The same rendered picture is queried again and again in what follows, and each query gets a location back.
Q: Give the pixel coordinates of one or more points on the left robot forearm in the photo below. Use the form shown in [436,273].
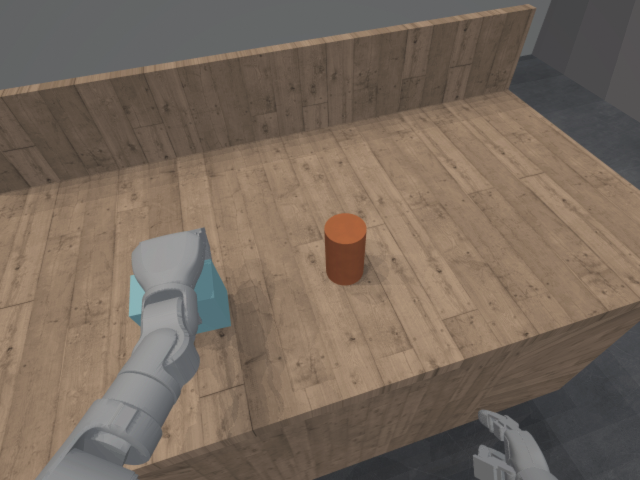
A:
[124,427]

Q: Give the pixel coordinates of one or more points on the right robot hand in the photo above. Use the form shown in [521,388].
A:
[521,450]

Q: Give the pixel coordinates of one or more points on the left robot hand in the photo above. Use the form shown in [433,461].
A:
[172,258]

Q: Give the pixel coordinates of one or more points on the robot left upper arm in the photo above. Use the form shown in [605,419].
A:
[80,465]

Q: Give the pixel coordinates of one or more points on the table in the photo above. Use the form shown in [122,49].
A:
[501,256]

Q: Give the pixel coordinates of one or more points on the sponge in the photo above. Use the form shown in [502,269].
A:
[212,300]

